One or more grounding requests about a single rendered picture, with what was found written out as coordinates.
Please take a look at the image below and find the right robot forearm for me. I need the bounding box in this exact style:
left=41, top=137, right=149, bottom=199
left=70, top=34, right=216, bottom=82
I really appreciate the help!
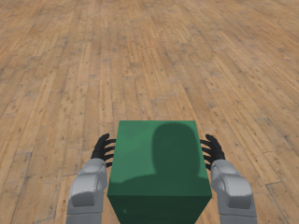
left=210, top=159, right=258, bottom=224

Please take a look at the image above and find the left robot forearm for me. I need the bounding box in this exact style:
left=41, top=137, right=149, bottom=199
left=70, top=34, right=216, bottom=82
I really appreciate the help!
left=65, top=158, right=107, bottom=224

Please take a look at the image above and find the right robot hand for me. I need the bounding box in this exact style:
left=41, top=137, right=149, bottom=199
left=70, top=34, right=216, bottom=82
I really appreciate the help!
left=200, top=134, right=226, bottom=171

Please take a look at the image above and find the carton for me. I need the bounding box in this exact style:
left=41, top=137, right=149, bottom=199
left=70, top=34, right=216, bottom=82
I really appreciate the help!
left=107, top=120, right=213, bottom=224

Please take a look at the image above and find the left robot hand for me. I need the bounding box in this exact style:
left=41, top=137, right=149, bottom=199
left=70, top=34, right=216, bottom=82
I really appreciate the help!
left=91, top=133, right=117, bottom=168

